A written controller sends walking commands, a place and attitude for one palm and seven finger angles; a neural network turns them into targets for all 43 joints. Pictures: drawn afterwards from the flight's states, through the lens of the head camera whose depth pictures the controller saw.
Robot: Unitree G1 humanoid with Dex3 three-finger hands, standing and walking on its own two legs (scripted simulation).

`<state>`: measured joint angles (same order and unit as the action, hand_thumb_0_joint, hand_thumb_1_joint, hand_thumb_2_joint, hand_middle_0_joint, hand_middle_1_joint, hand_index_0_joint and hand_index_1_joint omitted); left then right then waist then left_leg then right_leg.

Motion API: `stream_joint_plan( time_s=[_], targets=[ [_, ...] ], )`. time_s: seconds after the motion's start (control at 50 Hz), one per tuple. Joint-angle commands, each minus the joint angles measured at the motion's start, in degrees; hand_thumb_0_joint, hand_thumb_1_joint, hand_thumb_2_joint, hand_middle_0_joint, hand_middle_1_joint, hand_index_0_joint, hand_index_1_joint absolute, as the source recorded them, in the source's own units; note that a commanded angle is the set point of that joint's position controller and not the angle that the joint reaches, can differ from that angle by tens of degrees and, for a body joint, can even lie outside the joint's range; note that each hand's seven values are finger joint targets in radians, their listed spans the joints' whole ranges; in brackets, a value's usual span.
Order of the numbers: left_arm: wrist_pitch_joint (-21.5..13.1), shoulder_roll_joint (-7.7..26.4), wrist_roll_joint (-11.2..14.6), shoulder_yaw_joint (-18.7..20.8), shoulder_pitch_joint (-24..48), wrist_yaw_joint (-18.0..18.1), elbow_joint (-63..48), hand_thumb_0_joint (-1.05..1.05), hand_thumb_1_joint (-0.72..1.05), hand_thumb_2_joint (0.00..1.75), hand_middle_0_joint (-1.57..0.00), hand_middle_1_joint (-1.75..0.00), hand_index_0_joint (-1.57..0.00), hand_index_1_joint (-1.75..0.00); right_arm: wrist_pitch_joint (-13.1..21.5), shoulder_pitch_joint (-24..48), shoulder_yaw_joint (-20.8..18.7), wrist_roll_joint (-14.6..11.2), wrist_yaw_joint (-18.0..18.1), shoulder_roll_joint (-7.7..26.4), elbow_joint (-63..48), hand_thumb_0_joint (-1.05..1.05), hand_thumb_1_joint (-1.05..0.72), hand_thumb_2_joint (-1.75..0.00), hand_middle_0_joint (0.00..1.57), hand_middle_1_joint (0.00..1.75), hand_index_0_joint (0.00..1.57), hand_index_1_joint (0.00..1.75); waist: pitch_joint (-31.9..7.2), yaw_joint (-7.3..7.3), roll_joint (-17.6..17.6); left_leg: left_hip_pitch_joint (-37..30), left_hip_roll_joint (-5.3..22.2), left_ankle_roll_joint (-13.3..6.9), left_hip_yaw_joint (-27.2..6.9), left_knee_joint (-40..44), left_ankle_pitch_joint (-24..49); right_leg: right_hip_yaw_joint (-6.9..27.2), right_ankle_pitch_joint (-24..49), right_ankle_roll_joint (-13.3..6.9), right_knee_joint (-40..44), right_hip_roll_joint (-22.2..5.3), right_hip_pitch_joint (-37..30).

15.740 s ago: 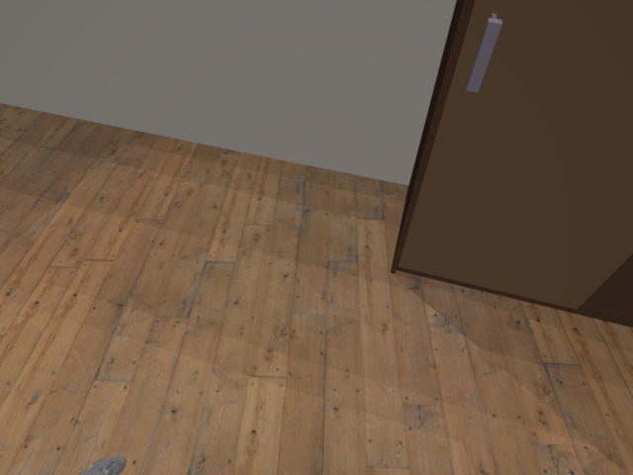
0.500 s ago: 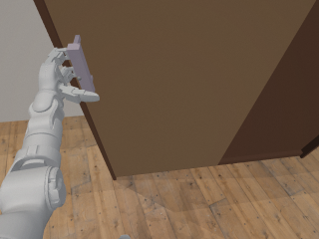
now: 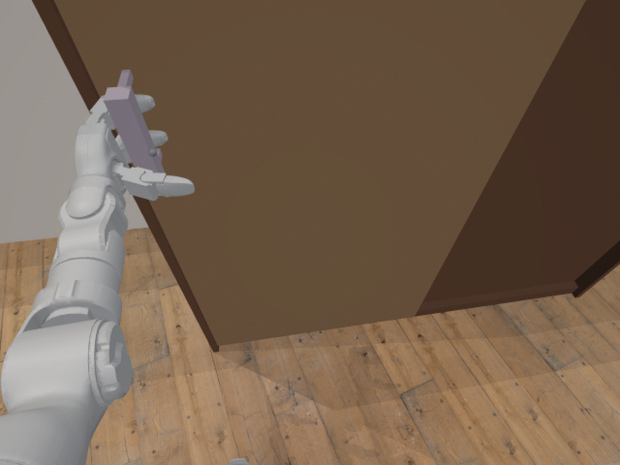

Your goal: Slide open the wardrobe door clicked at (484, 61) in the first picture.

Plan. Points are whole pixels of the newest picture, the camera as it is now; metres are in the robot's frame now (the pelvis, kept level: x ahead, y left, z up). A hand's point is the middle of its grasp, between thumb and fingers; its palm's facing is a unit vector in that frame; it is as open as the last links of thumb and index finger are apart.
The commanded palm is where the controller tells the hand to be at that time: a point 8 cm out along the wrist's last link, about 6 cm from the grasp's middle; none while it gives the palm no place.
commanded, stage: slide the fingers in behind the handle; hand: left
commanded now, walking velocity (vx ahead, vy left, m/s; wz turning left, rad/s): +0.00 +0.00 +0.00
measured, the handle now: (141, 132) +0.52 +0.21 +0.15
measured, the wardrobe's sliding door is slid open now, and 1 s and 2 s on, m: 0.00 0.00 0.00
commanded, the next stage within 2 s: grip the handle and tug to test in 0.64 s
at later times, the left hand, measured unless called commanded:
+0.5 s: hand (155, 153) +0.48 +0.18 +0.15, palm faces +0.11 -0.99 +0.01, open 14.0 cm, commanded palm +0.45 +0.23 +0.15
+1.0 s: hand (155, 151) +0.48 +0.18 +0.15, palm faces +0.13 -0.99 +0.00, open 12.3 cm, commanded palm +0.45 +0.23 +0.15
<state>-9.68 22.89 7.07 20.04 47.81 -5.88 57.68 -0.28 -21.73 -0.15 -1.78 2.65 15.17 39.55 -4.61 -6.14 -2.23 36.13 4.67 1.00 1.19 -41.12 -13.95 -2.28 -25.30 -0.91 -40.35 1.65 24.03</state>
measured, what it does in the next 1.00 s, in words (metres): stands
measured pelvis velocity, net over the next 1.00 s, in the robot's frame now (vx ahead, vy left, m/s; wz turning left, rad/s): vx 0.00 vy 0.00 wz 0.02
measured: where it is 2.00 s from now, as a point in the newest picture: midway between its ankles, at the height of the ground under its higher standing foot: outside the picture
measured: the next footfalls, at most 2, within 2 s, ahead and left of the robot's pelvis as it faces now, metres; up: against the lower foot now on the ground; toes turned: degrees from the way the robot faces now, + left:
none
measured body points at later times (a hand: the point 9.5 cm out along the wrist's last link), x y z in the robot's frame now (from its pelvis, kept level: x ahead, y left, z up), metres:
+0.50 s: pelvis +0.01 +0.00 +0.00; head +0.05 +0.00 +0.45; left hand +0.47 +0.24 +0.15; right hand +0.06 -0.26 -0.12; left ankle +0.06 +0.14 -0.71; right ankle -0.06 -0.11 -0.71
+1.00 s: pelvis +0.00 +0.00 +0.00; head +0.05 +0.00 +0.45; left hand +0.47 +0.24 +0.15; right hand +0.05 -0.26 -0.12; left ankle +0.06 +0.14 -0.71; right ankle -0.06 -0.11 -0.71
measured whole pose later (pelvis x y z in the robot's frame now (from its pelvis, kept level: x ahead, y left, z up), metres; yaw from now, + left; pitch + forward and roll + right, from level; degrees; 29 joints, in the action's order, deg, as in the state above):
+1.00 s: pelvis +0.00 +0.00 +0.00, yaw +1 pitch +10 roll -2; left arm -10.1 21.3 7.3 16.7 49.7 -3.7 58.2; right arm 0.1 -21.1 -0.4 -1.6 2.1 14.9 40.4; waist -4.5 -5.2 -2.2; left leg 37.1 4.0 1.0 0.3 -41.9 -14.4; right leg -3.1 -25.9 -0.8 -40.7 1.2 24.4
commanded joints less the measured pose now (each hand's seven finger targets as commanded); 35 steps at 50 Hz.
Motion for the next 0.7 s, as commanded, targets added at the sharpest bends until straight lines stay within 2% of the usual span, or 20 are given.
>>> stream_joint_plan(
  time_s=[0.0, 0.04, 0.1, 0.12, 0.14, 0.18, 0.3, 0.32, 0.34, 0.36, 0.4, 0.42, 0.44, 0.46, 0.52, 0.54, 0.58, 0.62, 0.64, 0.68],
  targets=[
    [-4.5, 14.3, 1.0, 1.1, 27.4, -0.4, -12.7, 0.00, -0.50, 0.30, -0.30, -1.20, -0.30, -1.20, 1.7, -2.9, -3.0, -0.2, 0.6, 8.5, -5.6, 0.00, -0.90, -0.90, 0.20, 0.30, 0.20, 0.30, -18.5, 0.19, 0.1, -21.2, -3.8, -3.6, -0.9, 1.2, 10.3, 1.5, 24.1, 1.4, 7.1, 1.2, 4.1],
    [-4.5, 15.8, 1.1, 2.3, 26.2, -0.7, -12.2, 0.00, -0.50, 0.30, -0.30, -1.20, -0.30, -1.20, 1.6, -3.4, -3.1, -0.1, 0.6, 8.8, -5.5, 0.00, -0.90, -0.90, 0.20, 0.30, 0.20, 0.30, -19.1, 0.59, 0.3, -20.8, -3.9, -3.7, -0.8, 0.9, 10.8, 1.5, 24.8, 1.3, 6.9, 1.2, 3.1],
    [-4.0, 13.8, 1.3, 0.7, 27.7, -1.0, -12.8, 0.00, -0.50, 0.30, -0.30, -1.20, -0.30, -1.20, 1.4, -3.2, -3.2, -0.3, 0.6, 8.5, -5.5, 0.00, -0.90, -0.90, 0.20, 0.30, 0.20, 0.30, -18.7, -0.18, -0.1, -21.9, -3.6, -3.7, -0.9, 1.0, 11.2, 1.4, 25.0, 1.4, 7.0, 1.2, 4.5],
    [-3.7, 12.1, 1.5, -0.7, 27.6, -1.1, -13.2, 0.00, -0.50, 0.30, -0.30, -1.20, -0.30, -1.20, 1.5, -2.9, -3.2, -0.3, 0.5, 8.4, -5.7, 0.00, -0.90, -0.90, 0.20, 0.30, 0.20, 0.30, -18.8, -0.09, -1.8, -22.4, -3.8, -3.6, -0.9, 1.0, 11.1, 1.3, 24.4, 1.3, 7.1, 1.2, 5.2],
    [-3.9, 12.8, 1.7, 0.1, 28.0, -0.9, -13.3, 0.00, -0.50, 0.30, -0.30, -1.20, -0.30, -1.20, 1.5, -3.4, -3.2, -0.2, 0.6, 8.5, -5.5, 0.00, -0.90, -0.90, 0.20, 0.30, 0.20, 0.30, -18.5, -0.47, -0.1, -22.2, -3.7, -3.8, -1.0, 0.7, 10.9, 1.2, 24.3, 1.3, 7.2, 1.3, 5.0],
    [-3.9, 13.9, 1.6, 1.2, 27.9, -0.5, -13.6, 0.00, -0.50, 0.30, -0.30, -1.20, -0.30, -1.20, 1.5, -3.3, -3.4, -0.2, 0.5, 8.7, -5.3, 0.00, -0.90, -0.90, 0.20, 0.30, 0.20, 0.30, -19.8, 0.19, -0.8, -22.8, -3.6, -3.5, -1.3, 0.9, 11.7, 1.1, 24.4, 1.2, 6.8, 1.3, 4.9],
    [-4.5, 11.0, 1.2, -0.8, 28.1, 0.4, -16.9, 0.00, -0.50, 0.30, -0.30, -1.20, -0.30, -1.20, 1.7, -2.9, -3.5, -0.1, 0.1, 8.3, -5.3, 0.00, -0.90, -0.90, 0.20, 0.30, 0.20, 0.30, -21.3, 0.14, -3.5, -26.5, -3.2, -3.1, -1.8, 0.6, 14.3, 0.4, 24.4, 0.7, 6.2, 1.6, 6.4],
    [-4.1, 10.1, 1.4, -1.0, 26.7, 0.5, -16.4, 0.00, -0.50, 0.30, -0.30, -1.20, -0.30, -1.20, 1.8, -2.7, -3.5, -0.2, 0.1, 8.3, -5.5, 0.00, -0.90, -0.90, 0.20, 0.30, 0.20, 0.30, -21.2, 0.30, -2.3, -26.2, -3.3, -3.1, -1.7, 0.6, 13.8, 0.4, 24.1, 0.8, 6.4, 1.7, 6.3],
    [-3.9, 11.7, 1.6, 0.5, 25.4, 0.8, -15.4, 0.00, -0.50, 0.30, -0.30, -1.20, -0.30, -1.20, 1.7, -3.2, -3.4, 0.0, 0.1, 8.6, -5.4, 0.00, -0.90, -0.90, 0.20, 0.30, 0.20, 0.30, -20.7, 0.56, -0.1, -24.9, -3.4, -3.4, -1.7, 0.5, 14.0, 0.2, 24.8, 0.8, 6.4, 1.7, 4.9],
    [-3.3, 12.6, 1.3, 1.1, 24.6, 0.9, -14.4, 0.00, -0.50, 0.30, -0.30, -1.20, -0.30, -1.20, 1.6, -2.6, -3.3, -0.2, 0.1, 8.7, -5.5, 0.00, -0.90, -0.90, 0.20, 0.30, 0.20, 0.30, -19.9, 0.91, -0.1, -23.9, -3.4, -3.3, -1.5, 1.0, 13.3, 0.5, 24.9, 0.9, 6.5, 1.6, 4.7],
    [-3.0, 10.4, 1.0, -1.5, 27.5, 0.8, -16.0, 0.00, -0.50, 0.30, -0.30, -1.20, -0.30, -1.20, 1.5, -2.3, -3.2, -0.3, 0.1, 8.3, -5.8, 0.00, -0.90, -0.90, 0.20, 0.30, 0.20, 0.30, -18.8, -0.10, -0.4, -24.0, -3.5, -3.3, -1.5, 1.1, 13.0, 0.5, 25.0, 1.0, 6.5, 1.5, 5.4],
    [-3.0, 10.4, 0.9, -1.2, 27.5, 1.0, -16.7, 0.00, -0.50, 0.30, -0.30, -1.20, -0.30, -1.20, 1.5, -2.3, -3.4, -0.2, 0.1, 8.3, -5.9, 0.00, -0.90, -0.90, 0.20, 0.30, 0.20, 0.30, -19.7, 0.14, -1.8, -25.2, -3.4, -3.2, -1.5, 0.9, 13.3, 0.4, 24.4, 0.9, 6.5, 1.5, 6.1],
    [-3.3, 10.0, 1.1, -1.6, 28.0, 1.2, -17.5, 0.00, -0.50, 0.30, -0.30, -1.20, -0.30, -1.20, 1.6, -2.6, -3.3, -0.1, 0.1, 8.3, -5.9, 0.00, -0.90, -0.90, 0.20, 0.30, 0.20, 0.30, -19.9, -0.27, -1.7, -25.6, -3.5, -3.4, -1.7, 0.6, 13.7, 0.4, 24.4, 0.9, 6.6, 1.6, 6.0],
    [-3.2, 11.8, 1.1, 0.3, 26.6, 1.4, -16.7, 0.00, -0.50, 0.30, -0.30, -1.20, -0.30, -1.20, 1.6, -2.4, -3.4, -0.2, 0.2, 8.5, -5.7, 0.00, -0.90, -0.90, 0.20, 0.30, 0.20, 0.30, -20.4, 0.55, -1.0, -25.5, -3.3, -3.2, -1.9, 0.9, 13.7, 0.3, 24.3, 0.8, 6.4, 1.6, 5.6],
    [-3.0, 9.9, 1.0, -1.5, 28.0, 1.4, -14.9, 0.00, -0.50, 0.30, -0.30, -1.20, -0.30, -1.20, 1.4, -2.4, -3.1, -0.2, 0.2, 8.3, -5.6, 0.00, -0.90, -0.90, 0.20, 0.30, 0.20, 0.30, -18.0, -0.34, -0.5, -24.4, -3.3, -3.1, -1.9, 1.2, 12.3, 0.2, 23.0, 0.9, 6.7, 1.6, 6.7],
    [-3.4, 10.7, 0.9, -0.8, 28.5, 1.6, -15.3, 0.00, -0.50, 0.30, -0.30, -1.20, -0.30, -1.20, 1.5, -2.7, -3.2, 0.0, 0.3, 8.4, -5.5, 0.00, -0.90, -0.90, 0.20, 0.30, 0.20, 0.30, -18.7, -0.41, 0.3, -24.5, -3.4, -3.3, -1.9, 0.8, 12.6, 0.4, 23.3, 0.9, 6.7, 1.5, 5.9],
    [-3.9, 8.9, 0.7, -2.2, 28.6, 1.7, -17.7, 0.00, -0.50, 0.30, -0.30, -1.20, -0.30, -1.20, 1.7, -2.1, -3.3, -0.1, 0.1, 8.1, -5.8, 0.00, -0.90, -0.90, 0.20, 0.30, 0.20, 0.30, -21.3, 0.07, -3.0, -27.0, -3.3, -3.0, -2.0, 0.7, 14.2, 0.3, 23.8, 0.6, 6.1, 1.5, 6.5],
    [-3.6, 7.5, 1.0, -3.1, 27.3, 1.7, -16.3, 0.00, -0.50, 0.30, -0.30, -1.20, -0.30, -1.20, 1.8, -2.1, -3.2, -0.1, -0.1, 8.0, -5.6, 0.00, -0.90, -0.90, 0.20, 0.30, 0.20, 0.30, -20.0, -0.10, -1.7, -27.0, -3.1, -2.8, -2.4, 0.8, 13.9, -0.1, 23.0, 0.5, 6.3, 1.8, 7.2],
    [-3.6, 8.6, 1.2, -2.0, 27.2, 1.9, -15.4, 0.00, -0.50, 0.30, -0.30, -1.20, -0.30, -1.20, 1.8, -2.6, -3.1, 0.1, 0.1, 8.3, -5.4, 0.00, -0.90, -0.90, 0.20, 0.30, 0.20, 0.30, -19.2, -0.30, 0.4, -25.4, -3.3, -3.2, -2.3, 0.8, 13.1, 0.0, 22.9, 0.7, 6.6, 1.7, 6.3],
    [-3.3, 7.8, 1.1, -3.4, 30.0, 1.7, -14.6, 0.00, -0.50, 0.30, -0.30, -1.20, -0.30, -1.20, 1.7, -2.1, -3.1, -0.2, 0.2, 8.2, -5.3, 0.00, -0.90, -0.90, 0.20, 0.30, 0.20, 0.30, -17.9, -1.03, -0.2, -24.7, -3.3, -3.2, -2.2, 1.2, 11.3, 0.3, 22.0, 0.9, 6.9, 1.6, 7.5]
  ],
)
